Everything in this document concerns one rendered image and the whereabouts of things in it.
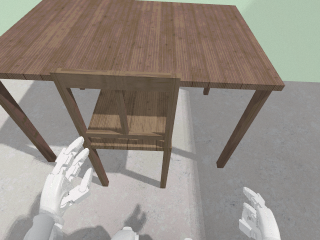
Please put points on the robot left forearm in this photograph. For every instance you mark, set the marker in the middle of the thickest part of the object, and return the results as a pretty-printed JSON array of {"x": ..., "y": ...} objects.
[{"x": 46, "y": 227}]

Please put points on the left robot shin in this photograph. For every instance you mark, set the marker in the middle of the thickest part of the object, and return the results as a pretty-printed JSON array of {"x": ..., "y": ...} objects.
[{"x": 127, "y": 228}]

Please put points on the robot right hand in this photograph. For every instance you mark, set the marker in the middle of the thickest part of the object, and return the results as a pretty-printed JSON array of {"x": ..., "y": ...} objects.
[{"x": 262, "y": 224}]

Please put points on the robot left hand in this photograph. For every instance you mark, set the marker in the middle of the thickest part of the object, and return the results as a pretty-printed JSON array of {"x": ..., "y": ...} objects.
[{"x": 59, "y": 182}]

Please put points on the chair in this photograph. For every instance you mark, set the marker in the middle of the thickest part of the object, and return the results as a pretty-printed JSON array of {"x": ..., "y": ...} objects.
[{"x": 134, "y": 111}]

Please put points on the left robot thigh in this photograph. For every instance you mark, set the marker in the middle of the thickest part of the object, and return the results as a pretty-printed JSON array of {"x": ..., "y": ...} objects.
[{"x": 125, "y": 235}]

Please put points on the table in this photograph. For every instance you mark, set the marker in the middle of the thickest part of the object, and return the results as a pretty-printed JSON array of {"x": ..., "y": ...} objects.
[{"x": 209, "y": 45}]

